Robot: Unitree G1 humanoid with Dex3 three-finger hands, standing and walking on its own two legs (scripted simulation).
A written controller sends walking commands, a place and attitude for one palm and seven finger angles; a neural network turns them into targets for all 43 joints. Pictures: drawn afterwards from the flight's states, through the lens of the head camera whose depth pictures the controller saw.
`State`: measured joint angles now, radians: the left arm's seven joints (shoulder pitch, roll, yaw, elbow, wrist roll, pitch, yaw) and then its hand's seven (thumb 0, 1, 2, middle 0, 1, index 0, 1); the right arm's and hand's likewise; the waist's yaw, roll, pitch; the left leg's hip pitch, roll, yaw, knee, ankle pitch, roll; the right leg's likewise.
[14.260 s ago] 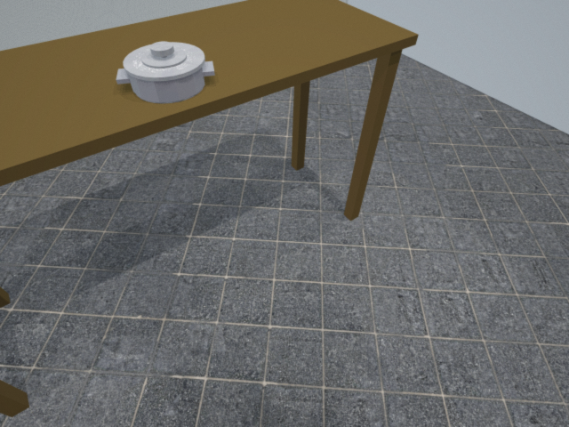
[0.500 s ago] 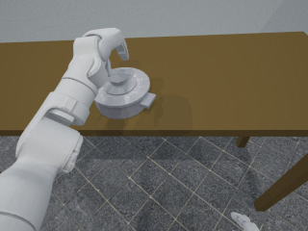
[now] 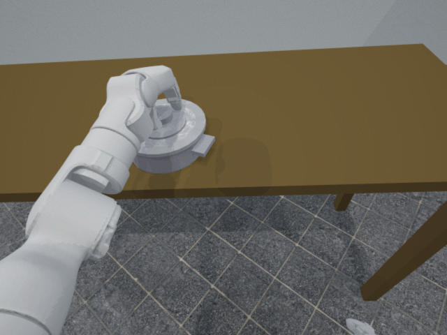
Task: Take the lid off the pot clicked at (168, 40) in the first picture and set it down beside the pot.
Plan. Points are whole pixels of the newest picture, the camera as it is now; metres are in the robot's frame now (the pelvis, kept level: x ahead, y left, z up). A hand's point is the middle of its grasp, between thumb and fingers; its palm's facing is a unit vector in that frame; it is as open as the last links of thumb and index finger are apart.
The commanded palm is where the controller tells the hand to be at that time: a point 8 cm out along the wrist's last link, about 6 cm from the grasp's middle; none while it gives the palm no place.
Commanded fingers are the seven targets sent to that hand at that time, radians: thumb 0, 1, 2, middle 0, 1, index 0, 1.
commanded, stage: lower the open fingers around the knob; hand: left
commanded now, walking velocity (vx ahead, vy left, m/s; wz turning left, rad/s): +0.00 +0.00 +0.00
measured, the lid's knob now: (160, 115) +0.49 +0.13 +0.15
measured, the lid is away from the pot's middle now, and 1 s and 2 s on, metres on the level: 0.00 0.00 0.00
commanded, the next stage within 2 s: raise the hand to come down again in 1.62 s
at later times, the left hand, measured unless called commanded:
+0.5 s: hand (155, 112) +0.46 +0.12 +0.18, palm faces -0.35 -0.06 -0.93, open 9.9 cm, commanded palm +0.45 +0.13 +0.23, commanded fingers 0.00 -0.37 1.68 -0.88 -0.08 -0.88 -0.08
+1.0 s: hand (157, 109) +0.47 +0.12 +0.18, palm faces -0.37 -0.03 -0.93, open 9.9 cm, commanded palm +0.46 +0.12 +0.22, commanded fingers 0.00 -0.37 1.68 -0.88 -0.08 -0.88 -0.08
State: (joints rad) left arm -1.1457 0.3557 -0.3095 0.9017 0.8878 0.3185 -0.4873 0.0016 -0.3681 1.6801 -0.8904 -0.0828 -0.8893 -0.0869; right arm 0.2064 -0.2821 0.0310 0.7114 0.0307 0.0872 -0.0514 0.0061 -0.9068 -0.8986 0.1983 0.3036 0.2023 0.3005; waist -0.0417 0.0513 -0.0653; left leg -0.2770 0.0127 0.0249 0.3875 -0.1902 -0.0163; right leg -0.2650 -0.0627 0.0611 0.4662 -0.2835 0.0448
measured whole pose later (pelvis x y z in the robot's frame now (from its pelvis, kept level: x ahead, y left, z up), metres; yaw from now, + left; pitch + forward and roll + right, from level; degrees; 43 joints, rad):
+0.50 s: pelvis +0.00 +0.00 +0.00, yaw +0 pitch +5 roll +2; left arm -1.17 0.34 -0.33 0.93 0.89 0.33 -0.48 0.00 -0.37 1.68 -0.91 -0.10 -0.89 -0.09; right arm 0.21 -0.27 0.04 0.72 0.03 0.13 -0.04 0.01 -0.91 -0.90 0.20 0.30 0.20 0.30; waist -0.04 0.05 -0.07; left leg -0.29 0.01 0.02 0.41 -0.21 -0.01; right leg -0.27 -0.07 0.06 0.47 -0.29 0.05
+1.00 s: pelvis +0.00 +0.00 +0.00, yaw +0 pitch +6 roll +1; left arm -1.25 0.33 -0.37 1.03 0.91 0.35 -0.48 0.00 -0.37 1.68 -0.96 -0.13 -0.89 -0.09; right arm 0.23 -0.28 0.03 0.74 0.03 0.14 -0.05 0.00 -0.91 -0.90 0.20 0.30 0.20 0.30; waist -0.06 0.04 -0.08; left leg -0.33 0.01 0.02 0.43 -0.21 -0.01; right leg -0.31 -0.07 0.06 0.49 -0.30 0.05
